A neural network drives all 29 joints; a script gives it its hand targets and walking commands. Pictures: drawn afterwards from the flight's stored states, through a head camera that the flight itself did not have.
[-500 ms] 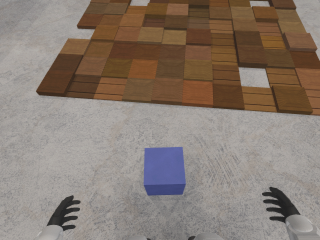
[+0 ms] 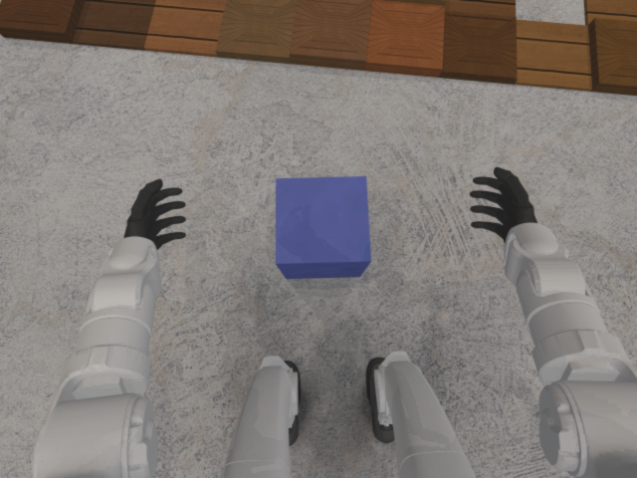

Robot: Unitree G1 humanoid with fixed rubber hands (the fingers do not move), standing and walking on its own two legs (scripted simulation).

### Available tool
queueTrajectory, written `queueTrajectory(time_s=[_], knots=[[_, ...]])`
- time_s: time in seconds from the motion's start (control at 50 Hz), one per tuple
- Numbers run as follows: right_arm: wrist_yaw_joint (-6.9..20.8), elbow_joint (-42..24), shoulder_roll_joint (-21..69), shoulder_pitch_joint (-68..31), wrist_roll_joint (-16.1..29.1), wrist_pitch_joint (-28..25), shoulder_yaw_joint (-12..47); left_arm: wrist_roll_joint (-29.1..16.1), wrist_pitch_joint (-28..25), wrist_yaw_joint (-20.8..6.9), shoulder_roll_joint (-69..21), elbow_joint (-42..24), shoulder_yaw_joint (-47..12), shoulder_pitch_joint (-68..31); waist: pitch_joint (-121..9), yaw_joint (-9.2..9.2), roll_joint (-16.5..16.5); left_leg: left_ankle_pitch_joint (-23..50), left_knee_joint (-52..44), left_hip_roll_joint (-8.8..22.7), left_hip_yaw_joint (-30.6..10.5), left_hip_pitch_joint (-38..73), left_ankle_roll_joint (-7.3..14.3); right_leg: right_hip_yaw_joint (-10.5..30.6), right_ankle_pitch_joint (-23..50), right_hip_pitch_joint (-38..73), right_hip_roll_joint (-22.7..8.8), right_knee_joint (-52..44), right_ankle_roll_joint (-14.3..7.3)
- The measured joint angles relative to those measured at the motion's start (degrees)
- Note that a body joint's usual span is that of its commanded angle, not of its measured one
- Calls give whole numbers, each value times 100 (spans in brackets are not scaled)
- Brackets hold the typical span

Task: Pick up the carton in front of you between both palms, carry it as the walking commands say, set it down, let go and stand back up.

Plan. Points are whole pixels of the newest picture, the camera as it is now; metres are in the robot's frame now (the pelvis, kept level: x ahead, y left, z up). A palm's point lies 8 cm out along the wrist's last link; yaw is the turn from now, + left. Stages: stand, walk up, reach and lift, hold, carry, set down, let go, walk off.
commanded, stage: reach and lift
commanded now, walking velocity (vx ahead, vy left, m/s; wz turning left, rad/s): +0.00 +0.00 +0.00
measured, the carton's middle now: (322, 232) +0.52 +0.01 -0.56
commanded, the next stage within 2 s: none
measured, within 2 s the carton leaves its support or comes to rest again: neither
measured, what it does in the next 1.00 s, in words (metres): lowers itself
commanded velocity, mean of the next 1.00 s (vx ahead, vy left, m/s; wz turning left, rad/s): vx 0.00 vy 0.00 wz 0.00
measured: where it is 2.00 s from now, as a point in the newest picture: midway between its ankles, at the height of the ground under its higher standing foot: (335, 416)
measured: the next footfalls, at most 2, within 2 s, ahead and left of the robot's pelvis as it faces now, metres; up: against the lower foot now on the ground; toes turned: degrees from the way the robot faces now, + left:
none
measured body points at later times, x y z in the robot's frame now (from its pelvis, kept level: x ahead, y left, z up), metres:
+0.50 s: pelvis -0.01 +0.00 -0.04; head +0.33 +0.01 +0.25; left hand +0.55 +0.20 -0.17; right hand +0.54 -0.18 -0.17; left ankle +0.06 +0.12 -0.65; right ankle +0.05 -0.13 -0.65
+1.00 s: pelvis -0.04 +0.00 -0.25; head +0.33 +0.00 +0.00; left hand +0.53 +0.20 -0.41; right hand +0.52 -0.18 -0.41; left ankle +0.06 +0.13 -0.65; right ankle +0.05 -0.13 -0.65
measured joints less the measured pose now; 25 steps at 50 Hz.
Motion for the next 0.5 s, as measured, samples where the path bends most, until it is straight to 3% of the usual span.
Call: queueTrajectory(time_s=[0.14,0.3,0.4,0.5], knots=[[-138,694,-62,-1863,12,110,-280,-11,103,78,116,711,188,-1865,39,-5,-1,296,192,-23,-9,-1173,4,26,294,-1168,7,188,38],[-127,1201,-37,-3477,-334,-4,-809,311,-5,65,138,1297,641,-3543,162,-32,4,447,291,-60,-32,-2094,6,40,432,-2083,6,292,57],[-126,1077,99,-3811,-626,-195,-1107,627,-184,35,54,1232,937,-3929,163,-46,-12,439,231,-77,-49,-2428,6,50,417,-2417,10,238,58],[-81,950,349,-3528,-904,-540,-1398,920,-499,10,-204,1099,1242,-3683,-181,-28,-8,325,270,-87,-78,-2812,-4,62,307,-2798,31,272,56]])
